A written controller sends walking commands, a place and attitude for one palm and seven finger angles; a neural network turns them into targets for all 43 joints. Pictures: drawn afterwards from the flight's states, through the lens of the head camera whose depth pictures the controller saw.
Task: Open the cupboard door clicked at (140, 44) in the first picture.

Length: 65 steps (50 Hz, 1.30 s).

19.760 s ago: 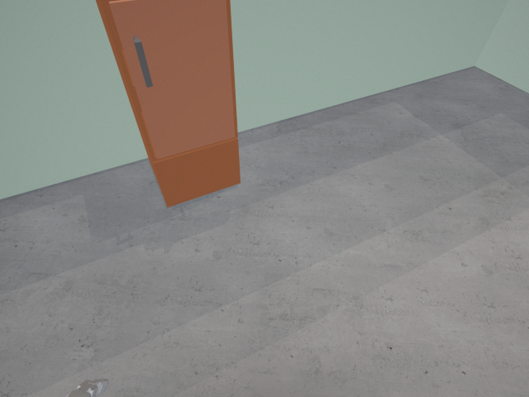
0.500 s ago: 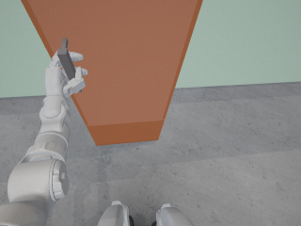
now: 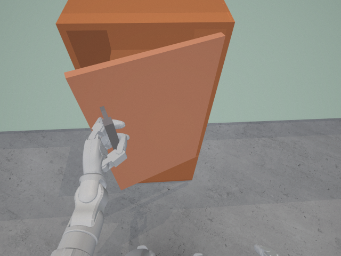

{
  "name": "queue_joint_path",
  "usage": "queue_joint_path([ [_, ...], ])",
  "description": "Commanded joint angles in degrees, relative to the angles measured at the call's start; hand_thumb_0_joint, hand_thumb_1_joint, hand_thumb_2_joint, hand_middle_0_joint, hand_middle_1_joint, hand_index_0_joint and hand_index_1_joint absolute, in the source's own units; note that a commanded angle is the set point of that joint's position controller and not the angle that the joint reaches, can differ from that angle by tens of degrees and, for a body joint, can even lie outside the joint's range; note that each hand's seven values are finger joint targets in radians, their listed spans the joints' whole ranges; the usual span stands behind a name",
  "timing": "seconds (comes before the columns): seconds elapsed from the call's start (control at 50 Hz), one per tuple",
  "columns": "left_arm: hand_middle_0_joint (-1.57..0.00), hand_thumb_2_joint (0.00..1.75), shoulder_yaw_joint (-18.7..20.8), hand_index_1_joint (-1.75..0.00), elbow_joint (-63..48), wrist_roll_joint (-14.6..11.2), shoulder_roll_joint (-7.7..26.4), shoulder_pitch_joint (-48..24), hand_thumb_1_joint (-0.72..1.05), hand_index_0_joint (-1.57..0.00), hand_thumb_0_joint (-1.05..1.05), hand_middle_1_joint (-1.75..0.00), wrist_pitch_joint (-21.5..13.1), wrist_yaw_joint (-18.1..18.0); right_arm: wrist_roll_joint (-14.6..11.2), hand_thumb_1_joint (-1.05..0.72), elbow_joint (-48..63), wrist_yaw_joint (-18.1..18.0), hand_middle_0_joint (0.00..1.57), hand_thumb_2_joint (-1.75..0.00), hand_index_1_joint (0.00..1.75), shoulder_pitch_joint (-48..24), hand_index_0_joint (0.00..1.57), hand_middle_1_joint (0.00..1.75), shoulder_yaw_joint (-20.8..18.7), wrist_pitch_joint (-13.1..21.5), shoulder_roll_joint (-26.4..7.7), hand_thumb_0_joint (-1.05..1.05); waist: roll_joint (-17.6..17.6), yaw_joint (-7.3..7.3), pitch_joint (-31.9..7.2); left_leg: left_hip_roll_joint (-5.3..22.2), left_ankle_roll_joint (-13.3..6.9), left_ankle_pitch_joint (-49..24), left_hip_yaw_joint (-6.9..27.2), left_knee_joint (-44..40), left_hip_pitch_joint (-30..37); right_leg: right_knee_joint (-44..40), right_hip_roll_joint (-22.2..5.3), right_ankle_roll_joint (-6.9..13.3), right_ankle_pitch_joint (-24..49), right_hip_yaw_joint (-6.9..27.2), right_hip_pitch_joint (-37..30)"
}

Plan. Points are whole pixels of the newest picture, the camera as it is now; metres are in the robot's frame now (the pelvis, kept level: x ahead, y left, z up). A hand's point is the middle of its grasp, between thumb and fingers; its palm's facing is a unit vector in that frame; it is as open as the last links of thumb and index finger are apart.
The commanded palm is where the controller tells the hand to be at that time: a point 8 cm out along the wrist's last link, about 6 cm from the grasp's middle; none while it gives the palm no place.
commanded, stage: pull the door open along its arc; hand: left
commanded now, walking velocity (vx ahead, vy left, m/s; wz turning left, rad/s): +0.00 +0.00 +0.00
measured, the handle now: (111, 133) +0.40 +0.15 +0.04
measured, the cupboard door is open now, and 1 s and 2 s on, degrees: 22 44 59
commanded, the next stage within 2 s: open thumb and fingers to let go in 0.40 s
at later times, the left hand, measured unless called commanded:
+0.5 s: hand (161, 181) +0.27 +0.03 +0.05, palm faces +0.42 -0.90 -0.04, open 6.1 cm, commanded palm +0.23 +0.07 +0.04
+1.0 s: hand (163, 177) +0.28 +0.02 +0.04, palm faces +0.50 -0.87 -0.05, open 12.3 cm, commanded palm +0.23 +0.08 +0.04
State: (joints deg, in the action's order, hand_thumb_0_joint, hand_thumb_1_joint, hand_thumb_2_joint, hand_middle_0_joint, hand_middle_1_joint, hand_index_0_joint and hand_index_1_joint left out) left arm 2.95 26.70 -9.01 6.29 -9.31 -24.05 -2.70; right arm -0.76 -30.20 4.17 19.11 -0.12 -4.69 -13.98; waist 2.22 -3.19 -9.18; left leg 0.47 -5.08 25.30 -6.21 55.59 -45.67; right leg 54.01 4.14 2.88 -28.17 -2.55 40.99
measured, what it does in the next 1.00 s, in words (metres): shifts its weight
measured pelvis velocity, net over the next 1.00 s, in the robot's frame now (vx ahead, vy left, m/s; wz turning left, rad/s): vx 0.01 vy -0.12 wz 0.06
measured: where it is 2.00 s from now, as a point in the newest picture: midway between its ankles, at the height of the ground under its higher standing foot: outside the picture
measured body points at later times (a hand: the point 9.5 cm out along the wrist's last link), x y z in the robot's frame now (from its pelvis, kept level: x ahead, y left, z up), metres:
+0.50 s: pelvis +0.01 -0.07 +0.00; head +0.03 -0.09 +0.45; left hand +0.24 +0.07 +0.06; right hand +0.21 -0.25 -0.09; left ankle +0.02 +0.06 -0.68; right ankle -0.02 -0.09 -0.68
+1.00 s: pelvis +0.01 -0.12 -0.01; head +0.05 -0.17 +0.44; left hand +0.25 +0.07 +0.05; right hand +0.17 -0.34 -0.13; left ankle +0.02 +0.07 -0.67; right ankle -0.02 -0.10 -0.68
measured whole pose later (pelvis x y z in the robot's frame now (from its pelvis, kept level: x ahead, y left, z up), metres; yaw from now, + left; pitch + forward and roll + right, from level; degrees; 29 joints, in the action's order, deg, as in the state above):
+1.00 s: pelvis +0.01 -0.12 -0.01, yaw +3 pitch +13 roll +6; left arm -2.2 8.1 -2.8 -1.7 9.9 -18.3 -26.7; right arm 2.3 -34.0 0.6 12.1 -0.8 -1.2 -12.6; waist 0.7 -0.6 -9.4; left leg -2.1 -0.1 22.3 4.3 56.0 -44.3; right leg 58.0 6.0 6.7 -31.5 -5.9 40.3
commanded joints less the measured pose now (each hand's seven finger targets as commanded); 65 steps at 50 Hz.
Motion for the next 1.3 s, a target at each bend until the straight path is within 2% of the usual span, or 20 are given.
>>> queue_joint_path([
  [0.0, -0.40, 0.90, 2.2, -1.35, -19.6, 0.9, 0.2, 0.8, 0.90, -0.40, 0.00, -1.35, -2.7, -12.6, 1.3, -0.90, 8.1, 0.2, 0.20, -0.90, 0.30, -4.5, 0.20, 0.30, -2.1, 3.5, -6.4, 0.00, -3.7, 4.64, -13.5, 0.8, 4.3, -21.9, 8.8, -6.0, 16.2, -4.5, -0.8, -1.1, 19.9, -0.3, -3.4],
  [0.12, -0.40, 0.90, -1.3, -1.35, -27.5, 8.1, -2.7, 15.4, 0.90, -0.40, 0.00, -1.35, 0.2, -23.8, 2.5, -0.90, 10.0, -0.1, 0.20, -0.90, 0.30, -7.7, 0.20, 0.30, -1.2, 3.1, -4.0, 0.00, -5.6, 6.45, -13.4, -0.7, 4.0, -17.0, 7.8, -5.6, 12.6, -4.9, -1.5, -0.6, 20.0, 1.6, -8.2],
  [0.18, -0.40, 0.90, -4.7, -1.35, -32.0, 10.8, -5.8, 19.6, 0.90, -0.40, 0.00, -1.35, 3.2, -26.7, 2.8, -0.90, 11.0, -0.8, 0.20, -0.90, 0.30, -9.7, 0.20, 0.30, -0.3, 2.6, -2.3, 0.00, -2.9, 6.66, -12.7, -1.4, 4.2, -16.5, 7.0, -5.6, 13.2, -6.0, -1.9, -0.3, 21.0, 2.4, -9.8],
  [0.3, -0.40, 0.90, -10.2, -1.35, -33.5, 13.8, -11.4, 23.1, 0.90, -0.40, 0.00, -1.35, 8.8, -29.1, 3.6, -0.90, 11.1, -2.5, 0.20, -0.90, 0.30, -11.9, 0.20, 0.30, 0.9, 3.3, -0.7, 0.00, -5.0, 5.15, -9.8, -2.2, 4.2, -14.6, 7.4, -4.5, 12.3, -9.2, -3.4, -1.5, 25.4, 4.8, -11.1],
  [0.34, -0.40, 0.90, -12.0, -1.35, -32.5, 13.8, -13.8, 20.9, 0.90, -0.40, 0.00, -1.35, 10.0, -29.5, 3.7, -0.90, 10.4, -2.9, 0.20, -0.90, 0.30, -12.4, 0.20, 0.30, 0.9, 4.1, -0.6, 0.00, -6.8, 3.76, -8.6, -2.1, 4.2, -13.7, 7.8, -3.6, 11.5, -10.3, -4.4, -2.4, 27.7, 6.0, -10.7],
  [0.4, -0.40, 0.90, -14.3, -1.35, -32.0, 14.0, -16.0, 16.8, 0.90, -0.40, 0.00, -1.35, 10.3, -30.0, 4.0, -0.90, 9.4, -3.0, 0.20, -0.90, 0.30, -12.7, 0.20, 0.30, 1.0, 5.5, -0.6, 0.00, -7.9, 2.26, -6.9, -2.3, 4.5, -11.4, 8.5, -2.3, 9.2, -11.9, -6.3, -3.8, 28.9, 8.6, -10.2],
  [0.46, -0.40, 0.90, -18.0, -1.35, -32.8, 14.6, -18.3, 13.6, 0.90, -0.40, 0.00, -1.35, 9.5, -29.7, 4.1, -0.90, 8.7, -2.8, 0.20, -0.90, 0.30, -12.3, 0.20, 0.30, 0.7, 7.0, -0.8, 0.00, -7.0, 0.89, -8.3, -2.4, 4.6, -11.1, 9.2, -1.2, 8.3, -11.9, -7.9, -4.6, 32.3, 10.5, -10.6],
  [0.48, -0.40, 0.90, -15.9, -1.35, -32.3, 14.6, -15.5, 7.6, 0.90, -0.40, 0.00, -1.35, 8.8, -30.0, 4.2, -0.90, 7.6, -3.1, 0.20, -0.90, 0.30, -11.7, 0.20, 0.30, 0.6, 7.2, -1.1, 0.00, -8.4, -0.22, -8.2, -2.3, 4.6, -10.1, 9.4, -0.4, 6.1, -11.9, -8.8, -5.4, 33.2, 12.1, -10.6],
  [0.5, -0.40, 0.87, -14.5, -1.34, -31.9, 14.7, -14.3, 8.7, 0.83, -0.40, 0.00, -1.34, 8.2, -29.9, 4.3, -0.90, 7.2, -3.3, 0.20, -0.90, 0.30, -11.7, 0.20, 0.30, 0.3, 7.3, -1.0, 0.00, -7.6, 0.85, -9.5, -2.5, 4.8, -9.8, 9.4, -0.1, 4.8, -11.9, -9.4, -5.8, 33.7, 13.4, -12.3],
  [0.6, -0.37, 0.72, -13.1, -1.30, -32.3, 13.8, -12.1, 8.6, 0.48, -0.37, 0.00, -1.30, 6.2, -27.9, 3.8, -0.90, 6.3, -3.4, 0.20, -0.90, 0.30, -10.9, 0.20, 0.30, -0.6, 7.4, -1.5, 0.00, -9.7, 1.18, -13.6, -2.7, 4.8, -9.9, 9.4, 0.6, 2.1, -11.6, -11.4, -9.0, 40.4, 16.8, -18.0],
  [0.62, -0.36, 0.69, -12.8, -1.30, -31.4, 13.7, -11.6, 9.6, 0.41, -0.36, 0.00, -1.30, 6.1, -27.4, 3.8, -0.90, 6.2, -3.4, 0.20, -0.90, 0.30, -10.6, 0.20, 0.30, -0.7, 7.2, -1.5, 0.00, -11.2, 1.31, -13.2, -2.7, 4.8, -9.3, 9.8, 0.6, 0.7, -11.5, -11.5, -8.9, 40.7, 17.4, -18.8],
  [0.66, -0.35, 0.63, -11.8, -1.28, -31.7, 13.2, -10.9, 9.7, 0.27, -0.35, 0.00, -1.28, 5.4, -26.7, 3.6, -0.90, 5.8, -3.5, 0.20, -0.90, 0.30, -10.9, 0.20, 0.30, -1.1, 6.9, -1.7, 0.00, -9.8, 1.68, -13.9, -2.7, 4.8, -9.3, 9.7, 0.6, 0.8, -10.9, -11.5, -8.0, 40.3, 16.9, -19.1],
  [0.78, -0.32, 0.45, -7.9, -1.24, -29.9, 9.4, -7.9, 7.8, -0.15, -0.32, 0.00, -1.24, 2.9, -24.7, 3.2, -0.90, 4.8, -4.0, 0.20, -0.90, 0.30, -12.4, 0.20, 0.30, -1.3, 6.6, -2.1, 0.00, -10.2, 1.62, -10.4, -2.6, 4.7, -4.7, 10.5, 1.5, -2.6, -14.0, -12.3, -9.2, 30.0, 20.5, -17.5],
  [0.88, -0.30, 0.30, -6.7, -1.20, -31.4, 8.0, -7.4, 10.3, -0.50, -0.30, 0.00, -1.20, 1.9, -23.7, 3.0, -0.90, 5.1, -3.8, 0.20, -0.90, 0.30, -12.2, 0.20, 0.30, -1.6, 6.6, -2.4, 0.00, -7.0, 2.35, -12.7, -2.6, 4.6, -7.0, 10.6, 1.6, -1.2, -12.3, -12.0, -9.4, 36.1, 20.2, -18.8],
  [0.92, -0.30, 0.30, -4.7, -1.20, -30.9, 7.5, -5.6, 11.3, -0.50, -0.30, 0.00, -1.20, 1.8, -23.4, 3.1, -0.90, 5.1, -3.8, 0.20, -0.90, 0.30, -11.8, 0.20, 0.30, -1.6, 6.5, -2.7, 0.00, -9.2, 2.30, -12.6, -2.5, 4.6, -6.7, 10.8, 2.2, -2.4, -12.1, -12.3, -10.7, 38.0, 21.2, -19.4],
  [1.0, -0.27, 0.30, -3.9, -1.00, -32.5, 7.0, -5.2, 12.6, -0.50, -0.27, 0.00, -1.00, 0.9, -22.3, 3.1, -0.90, 5.0, -3.8, 0.20, -0.90, 0.30, -11.6, 0.20, 0.30, -1.7, 6.4, -2.7, 0.00, -8.0, 2.42, -12.6, -2.5, 4.5, -7.6, 10.7, 2.0, -1.5, -10.5, -11.5, -9.8, 40.7, 19.5, -19.0],
  [1.1, -0.22, 0.30, -2.1, -0.75, -33.2, 5.5, -4.0, 12.6, -0.50, -0.22, 0.00, -0.75, -0.5, -20.9, 3.1, -0.90, 5.0, -4.0, 0.20, -0.90, 0.30, -12.3, 0.20, 0.30, -1.7, 6.6, -2.7, 0.00, -7.6, 2.49, -11.5, -2.3, 4.5, -6.3, 11.0, 3.1, -3.0, -10.6, -11.7, -10.4, 39.1, 21.0, -18.0],
  [1.12, -0.22, 0.30, -0.7, -0.70, -32.7, 5.3, -2.8, 14.5, -0.50, -0.22, 0.00, -0.70, -0.4, -20.8, 3.1, -0.90, 5.0, -4.1, 0.20, -0.90, 0.30, -12.0, 0.20, 0.30, -1.8, 6.4, -2.8, 0.00, -9.9, 2.60, -12.1, -2.2, 4.5, -6.6, 11.2, 3.6, -3.6, -10.2, -11.8, -11.2, 41.7, 21.7, -19.0],
  [1.22, -0.18, 0.30, 0.3, -0.45, -33.7, 3.6, -2.5, 13.3, -0.50, -0.18, 0.00, -0.45, -0.4, -18.5, 2.8, -0.90, 4.7, -4.6, 0.20, -0.90, 0.30, -12.2, 0.20, 0.30, -1.7, 6.2, -2.8, 0.00, -9.2, 2.04, -12.3, -2.1, 4.6, -6.4, 11.1, 4.4, -4.2, -9.7, -12.2, -11.9, 44.6, 22.4, -19.3],
  [1.28, -0.15, 0.30, 0.5, -0.30, -35.1, 2.8, -2.5, 12.8, -0.50, -0.15, 0.00, -0.30, -1.0, -17.6, 2.7, -0.90, 4.5, -4.7, 0.20, -0.90, 0.30, -12.1, 0.20, 0.30, -1.8, 6.4, -2.7, 0.00, -6.8, 2.02, -12.8, -2.0, 4.6, -6.2, 10.9, 4.4, -3.7, -9.3, -12.0, -11.1, 43.5, 21.3, -18.7],
])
